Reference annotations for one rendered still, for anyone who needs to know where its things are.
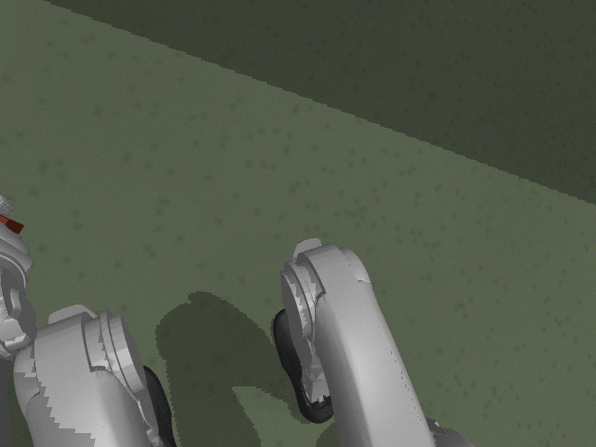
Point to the left robot foot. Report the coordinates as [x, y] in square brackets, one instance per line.
[161, 408]

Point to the right robot foot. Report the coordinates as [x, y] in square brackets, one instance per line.
[314, 412]

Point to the right robot hand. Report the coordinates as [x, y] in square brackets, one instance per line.
[447, 437]

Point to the cube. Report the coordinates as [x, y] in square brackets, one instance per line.
[12, 225]

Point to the left robot arm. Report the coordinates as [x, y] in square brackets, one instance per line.
[18, 325]

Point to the left robot hand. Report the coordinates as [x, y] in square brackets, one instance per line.
[6, 208]

